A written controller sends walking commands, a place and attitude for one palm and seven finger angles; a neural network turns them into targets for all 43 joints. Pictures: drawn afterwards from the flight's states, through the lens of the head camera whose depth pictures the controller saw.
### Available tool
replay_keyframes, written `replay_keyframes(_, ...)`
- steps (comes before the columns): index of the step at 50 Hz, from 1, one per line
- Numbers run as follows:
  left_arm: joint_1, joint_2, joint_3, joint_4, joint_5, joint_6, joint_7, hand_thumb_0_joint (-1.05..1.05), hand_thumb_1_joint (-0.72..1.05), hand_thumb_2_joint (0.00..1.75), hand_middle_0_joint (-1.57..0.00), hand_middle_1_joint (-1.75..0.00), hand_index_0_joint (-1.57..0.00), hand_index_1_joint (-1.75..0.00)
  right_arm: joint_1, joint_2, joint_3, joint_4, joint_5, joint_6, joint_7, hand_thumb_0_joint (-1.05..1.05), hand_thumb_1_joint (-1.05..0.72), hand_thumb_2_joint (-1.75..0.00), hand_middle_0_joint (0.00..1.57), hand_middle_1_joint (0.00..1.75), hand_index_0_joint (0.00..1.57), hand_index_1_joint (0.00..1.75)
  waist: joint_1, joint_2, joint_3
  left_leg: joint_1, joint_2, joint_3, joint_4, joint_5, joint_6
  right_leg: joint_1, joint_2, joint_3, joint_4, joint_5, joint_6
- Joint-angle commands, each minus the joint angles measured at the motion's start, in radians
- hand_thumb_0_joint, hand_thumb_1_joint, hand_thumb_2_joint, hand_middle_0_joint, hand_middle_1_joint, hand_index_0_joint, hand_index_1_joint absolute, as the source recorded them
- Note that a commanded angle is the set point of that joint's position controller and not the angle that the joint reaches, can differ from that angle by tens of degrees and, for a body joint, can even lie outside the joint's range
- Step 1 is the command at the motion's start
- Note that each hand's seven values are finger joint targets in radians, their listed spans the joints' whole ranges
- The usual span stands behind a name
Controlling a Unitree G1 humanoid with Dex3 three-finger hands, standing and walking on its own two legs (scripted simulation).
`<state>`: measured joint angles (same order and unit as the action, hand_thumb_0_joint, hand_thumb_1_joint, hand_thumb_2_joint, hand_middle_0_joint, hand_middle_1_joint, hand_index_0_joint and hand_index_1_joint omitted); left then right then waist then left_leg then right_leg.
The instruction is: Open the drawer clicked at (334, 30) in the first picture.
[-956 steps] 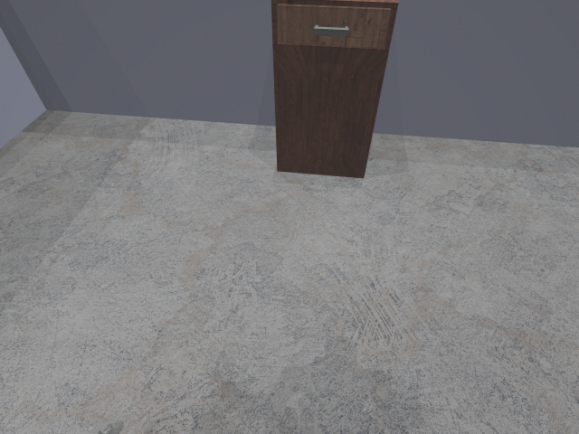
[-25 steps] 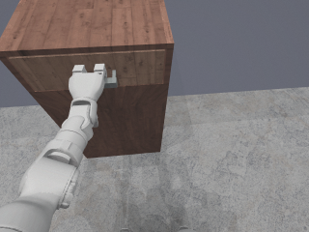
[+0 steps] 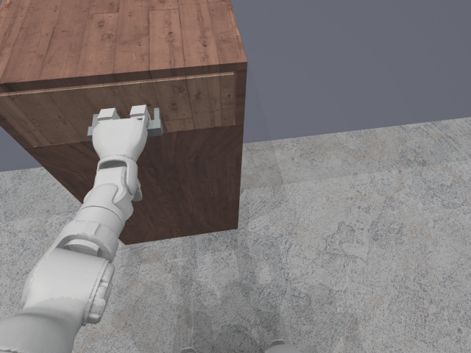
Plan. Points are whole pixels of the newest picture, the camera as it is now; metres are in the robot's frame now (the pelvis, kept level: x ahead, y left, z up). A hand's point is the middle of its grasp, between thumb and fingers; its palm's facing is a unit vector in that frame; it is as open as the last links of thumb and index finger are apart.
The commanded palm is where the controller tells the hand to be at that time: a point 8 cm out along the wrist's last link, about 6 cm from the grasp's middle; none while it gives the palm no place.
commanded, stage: lower the fingers behind the handle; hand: left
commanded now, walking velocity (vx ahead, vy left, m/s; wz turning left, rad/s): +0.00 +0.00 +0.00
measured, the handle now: (126, 123) +0.54 +0.18 +0.03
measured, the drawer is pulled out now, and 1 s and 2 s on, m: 0.00 0.00 0.12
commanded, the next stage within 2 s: close the thumb around the handle in 0.04 s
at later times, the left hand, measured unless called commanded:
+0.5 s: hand (131, 154) +0.48 +0.17 +0.01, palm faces -0.04 -0.02 -1.00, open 10.5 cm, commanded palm +0.45 +0.17 +0.06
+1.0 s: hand (131, 156) +0.48 +0.17 +0.01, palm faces -0.05 -0.02 -1.00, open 6.2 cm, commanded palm +0.44 +0.17 +0.06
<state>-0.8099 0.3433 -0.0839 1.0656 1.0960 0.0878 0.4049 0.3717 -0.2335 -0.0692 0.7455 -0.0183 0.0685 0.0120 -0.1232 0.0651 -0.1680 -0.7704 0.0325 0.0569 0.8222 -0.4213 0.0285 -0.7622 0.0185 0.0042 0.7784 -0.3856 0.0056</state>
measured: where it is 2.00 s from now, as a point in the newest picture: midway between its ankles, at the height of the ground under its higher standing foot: outside the picture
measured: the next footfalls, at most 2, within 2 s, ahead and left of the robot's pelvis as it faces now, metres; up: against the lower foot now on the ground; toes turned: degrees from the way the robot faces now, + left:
none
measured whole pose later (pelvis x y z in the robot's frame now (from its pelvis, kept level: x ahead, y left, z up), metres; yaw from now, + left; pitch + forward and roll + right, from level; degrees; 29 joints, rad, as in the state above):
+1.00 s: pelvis +0.01 +0.00 +0.00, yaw +0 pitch +21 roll -1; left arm -0.78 0.34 -0.09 1.05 1.10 0.09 0.40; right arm 0.34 -0.24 -0.07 0.73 -0.02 0.07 0.00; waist -0.11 0.06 -0.17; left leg -0.73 0.03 0.05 0.80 -0.42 0.02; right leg -0.73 0.02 0.00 0.76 -0.39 0.00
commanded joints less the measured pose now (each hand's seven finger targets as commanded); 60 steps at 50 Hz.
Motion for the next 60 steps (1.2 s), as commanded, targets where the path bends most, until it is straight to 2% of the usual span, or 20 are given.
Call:
replay_keyframes(1,-0.352,0.152,0.022,-0.150,0.003,0.005,0.040,0.00,-0.50,0.30,-0.30,-1.20,-0.30,-1.20,0.111,-0.151,-0.057,-0.062,-0.001,-0.023,-0.014,0.00,-0.90,-0.90,0.20,0.30,0.20,0.30,0.004,-0.029,-0.398,0.303,-0.029,-0.033,-0.050,0.565,0.004,0.224,0.046,-0.036,-0.055,0.479,-0.034)
replay_keyframes(3,-0.379,0.146,0.011,-0.156,0.002,0.007,0.041,0.00,-0.50,0.30,-0.30,-1.20,-0.30,-1.20,0.108,-0.153,-0.056,-0.060,-0.001,-0.025,-0.015,0.00,-0.90,-0.90,0.20,0.30,0.20,0.30,-0.005,-0.023,-0.394,0.306,-0.029,-0.029,-0.053,0.550,0.005,0.218,0.046,-0.036,-0.059,0.473,-0.033)
replay_keyframes(4,-0.388,0.173,0.034,-0.162,0.008,0.004,0.040,0.00,-0.50,0.30,-0.30,-1.20,-0.30,-1.20,0.109,-0.154,-0.059,-0.057,-0.003,-0.024,-0.017,0.00,-0.90,-0.90,0.20,0.30,0.20,0.30,-0.003,-0.036,-0.407,0.311,-0.028,-0.032,-0.048,0.575,0.006,0.227,0.045,-0.035,-0.055,0.487,-0.034)
replay_keyframes(6,-0.368,0.141,0.010,-0.158,0.007,0.007,0.039,0.00,-0.50,0.30,-0.30,-1.20,-0.30,-1.20,0.108,-0.152,-0.056,-0.062,-0.003,-0.025,-0.016,0.00,-0.90,-0.90,0.20,0.30,0.20,0.30,-0.001,-0.018,-0.410,0.328,-0.027,-0.032,-0.050,0.590,0.004,0.217,0.045,-0.038,-0.055,0.484,-0.033)
replay_keyframes(7,-0.371,0.155,0.022,-0.172,0.008,0.003,0.039,0.00,-0.50,0.30,-0.30,-1.20,-0.30,-1.20,0.107,-0.152,-0.058,-0.061,-0.003,-0.025,-0.017,0.00,-0.90,-0.90,0.20,0.30,0.20,0.30,0.003,-0.016,-0.424,0.335,-0.026,-0.032,-0.046,0.600,0.004,0.221,0.045,-0.035,-0.053,0.491,-0.033)
replay_keyframes(9,-0.358,0.145,0.018,-0.164,0.005,0.003,0.035,0.00,-0.39,0.35,-0.31,-1.21,-0.31,-1.21,0.104,-0.151,-0.059,-0.061,-0.006,-0.024,-0.017,0.00,-0.90,-0.90,0.20,0.30,0.20,0.30,0.001,-0.019,-0.429,0.334,-0.029,-0.030,-0.040,0.622,0.005,0.234,0.044,-0.033,-0.053,0.518,-0.033)
replay_keyframes(10,-0.353,0.168,0.037,-0.171,0.006,0.000,0.035,0.00,-0.33,0.37,-0.31,-1.22,-0.31,-1.22,0.110,-0.152,-0.059,-0.062,-0.005,-0.023,-0.018,0.00,-0.90,-0.90,0.20,0.30,0.20,0.30,0.006,-0.022,-0.433,0.338,-0.025,-0.033,-0.041,0.632,0.004,0.234,0.042,-0.033,-0.049,0.522,-0.031)
replay_keyframes(17,-0.340,0.129,0.008,-0.178,0.006,-0.006,0.034,0.00,0.06,0.54,-0.34,-1.26,-0.34,-1.26,0.097,-0.148,-0.058,-0.069,-0.004,-0.025,-0.017,0.00,-0.90,-0.90,0.20,0.30,0.20,0.30,0.006,-0.013,-0.415,0.338,-0.027,-0.029,-0.038,0.639,0.004,0.224,0.043,-0.033,-0.051,0.525,-0.030)
replay_keyframes(19,-0.369,0.138,0.010,-0.186,0.007,-0.006,0.033,0.00,0.17,0.59,-0.35,-1.27,-0.35,-1.27,0.097,-0.150,-0.059,-0.068,-0.004,-0.022,-0.017,0.00,-0.90,-0.90,0.20,0.30,0.20,0.30,0.000,-0.015,-0.420,0.338,-0.027,-0.034,-0.034,0.641,0.003,0.221,0.043,-0.032,-0.048,0.522,-0.033)
replay_keyframes(23,-0.376,0.097,-0.022,-0.180,0.010,0.003,0.036,0.00,0.40,0.68,-0.36,-1.30,-0.36,-1.30,0.099,-0.147,-0.061,-0.065,-0.003,-0.022,-0.015,0.00,-0.90,-0.90,0.20,0.30,0.20,0.30,-0.012,-0.020,-0.415,0.346,-0.025,-0.035,-0.033,0.623,0.003,0.200,0.044,-0.035,-0.049,0.506,-0.030)
replay_keyframes(29,-0.357,0.105,-0.007,-0.202,0.003,0.005,0.026,0.00,0.73,0.83,-0.39,-1.33,-0.39,-1.33,0.098,-0.146,-0.064,-0.066,-0.008,-0.016,-0.013,0.00,-0.90,-0.90,0.20,0.30,0.20,0.30,0.002,-0.023,-0.464,0.365,-0.027,-0.036,-0.022,0.692,0.004,0.240,0.042,-0.030,-0.043,0.563,-0.030)
replay_keyframes(32,-0.307,0.123,0.005,-0.175,0.001,0.006,0.018,0.00,0.90,0.90,-0.40,-1.35,-0.40,-1.35,0.094,-0.145,-0.057,-0.071,-0.005,-0.012,-0.017,0.00,-0.90,-0.90,0.20,0.30,0.20,0.30,0.007,-0.054,-0.431,0.324,-0.032,-0.030,-0.033,0.645,0.006,0.263,0.040,-0.029,-0.049,0.571,-0.027)
replay_keyframes(36,-0.343,0.122,-0.002,-0.186,0.000,-0.004,0.017,0.00,0.90,0.90,-0.40,-1.35,-0.40,-1.35,0.095,-0.147,-0.059,-0.066,-0.003,-0.013,-0.019,0.00,-0.90,-0.90,0.20,0.30,0.20,0.30,-0.004,-0.051,-0.401,0.320,-0.032,-0.028,-0.040,0.615,0.008,0.251,0.040,-0.028,-0.056,0.555,-0.028)
replay_keyframes(41,-0.308,0.160,0.035,-0.186,-0.003,-0.013,0.022,0.00,0.90,0.90,-0.40,-1.35,-0.40,-1.35,0.094,-0.145,-0.058,-0.071,-0.003,-0.014,-0.021,0.00,-0.90,-0.90,0.20,0.30,0.20,0.30,0.015,-0.033,-0.428,0.320,-0.036,-0.020,-0.043,0.613,0.006,0.279,0.039,-0.024,-0.055,0.564,-0.030)
replay_keyframes(43,-0.332,0.142,0.012,-0.186,0.001,-0.010,0.025,0.00,0.90,0.90,-0.40,-1.35,-0.40,-1.35,0.090,-0.146,-0.057,-0.071,-0.002,-0.016,-0.021,0.00,-0.90,-0.90,0.20,0.30,0.20,0.30,0.003,-0.035,-0.402,0.313,-0.035,-0.022,-0.048,0.588,0.005,0.260,0.040,-0.027,-0.058,0.539,-0.029)
replay_keyframes(46,-0.319,0.174,0.042,-0.182,0.001,-0.012,0.030,0.00,0.90,0.90,-0.40,-1.35,-0.40,-1.35,0.091,-0.148,-0.057,-0.070,-0.002,-0.018,-0.022,0.00,-0.90,-0.90,0.20,0.30,0.20,0.30,0.013,-0.032,-0.410,0.313,-0.035,-0.020,-0.050,0.604,0.005,0.271,0.040,-0.025,-0.058,0.552,-0.031)
replay_keyframes(55,-0.165,0.083,-0.005,-0.240,-0.017,-0.004,0.020,0.00,0.90,0.90,-0.40,-1.35,-0.40,-1.35,0.070,-0.144,-0.060,-0.099,0.002,-0.016,-0.011,0.00,-0.90,-0.90,0.20,0.30,0.20,0.30,0.041,-0.046,-0.429,0.360,-0.027,-0.025,-0.058,0.685,0.005,0.292,0.042,-0.034,-0.063,0.572,-0.031)
replay_keyframes(58,-0.138,0.076,-0.011,-0.279,-0.022,0.006,0.018,0.00,0.90,0.90,-0.40,-1.35,-0.40,-1.35,0.054,-0.146,-0.061,-0.107,0.007,-0.013,-0.010,0.00,-0.90,-0.90,0.20,0.30,0.20,0.30,0.042,-0.057,-0.404,0.362,-0.026,-0.022,-0.070,0.665,0.006,0.298,0.043,-0.035,-0.075,0.565,-0.030)
replay_keyframes(59,-0.123,0.100,0.012,-0.307,-0.024,0.006,0.020,0.00,0.90,0.90,-0.40,-1.35,-0.40,-1.35,0.049,-0.147,-0.063,-0.110,0.008,-0.011,-0.009,0.00,-0.90,-0.90,0.20,0.30,0.20,0.30,0.052,-0.047,-0.423,0.373,-0.026,-0.023,-0.069,0.685,0.006,0.314,0.042,-0.032,-0.074,0.574,-0.033)
replay_keyframes(60,-0.081,0.087,0.002,-0.300,-0.019,0.012,0.021,0.00,0.90,0.90,-0.40,-1.35,-0.40,-1.35,0.044,-0.144,-0.060,-0.112,0.007,-0.010,-0.011,0.00,-0.90,-0.90,0.20,0.30,0.20,0.30,0.057,-0.056,-0.417,0.377,-0.026,-0.023,-0.072,0.691,0.007,0.316,0.042,-0.035,-0.075,0.578,-0.032)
